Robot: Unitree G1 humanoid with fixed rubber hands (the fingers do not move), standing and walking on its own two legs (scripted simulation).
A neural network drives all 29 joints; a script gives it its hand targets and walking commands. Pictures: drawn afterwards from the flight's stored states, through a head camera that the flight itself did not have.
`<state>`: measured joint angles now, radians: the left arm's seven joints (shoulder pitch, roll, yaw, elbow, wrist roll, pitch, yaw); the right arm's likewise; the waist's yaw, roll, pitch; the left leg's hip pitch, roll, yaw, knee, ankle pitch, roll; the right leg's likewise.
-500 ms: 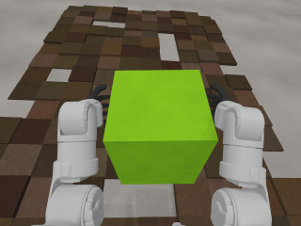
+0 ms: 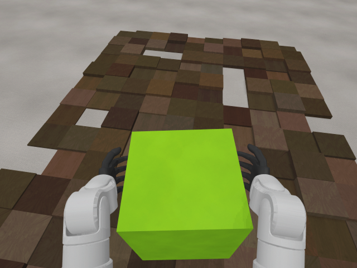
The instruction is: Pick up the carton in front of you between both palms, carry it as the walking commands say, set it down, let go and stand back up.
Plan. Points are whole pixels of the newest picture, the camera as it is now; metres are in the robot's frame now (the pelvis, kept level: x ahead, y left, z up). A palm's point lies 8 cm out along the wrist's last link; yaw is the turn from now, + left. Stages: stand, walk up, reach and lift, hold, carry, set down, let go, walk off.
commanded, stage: carry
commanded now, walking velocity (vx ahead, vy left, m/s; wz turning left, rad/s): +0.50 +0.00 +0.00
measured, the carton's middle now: (183, 199) +0.29 +0.01 +0.01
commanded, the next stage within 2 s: none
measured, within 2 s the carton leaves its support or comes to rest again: neither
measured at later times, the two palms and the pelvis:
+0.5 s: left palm (146, 58) +0.71 +0.16 +0.13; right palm (242, 63) +0.68 -0.13 +0.15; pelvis +0.32 +0.06 -0.02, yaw -4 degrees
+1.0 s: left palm (152, 22) +1.00 +0.19 +0.13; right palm (224, 18) +1.04 -0.10 +0.15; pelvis +0.65 +0.01 +0.01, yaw +1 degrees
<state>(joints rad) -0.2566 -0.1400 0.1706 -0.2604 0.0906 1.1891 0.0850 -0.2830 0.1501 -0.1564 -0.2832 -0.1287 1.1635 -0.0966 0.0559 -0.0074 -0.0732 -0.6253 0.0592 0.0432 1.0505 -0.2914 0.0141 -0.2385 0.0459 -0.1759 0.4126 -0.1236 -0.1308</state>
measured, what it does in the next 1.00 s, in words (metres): walks ahead: left foot, then right foot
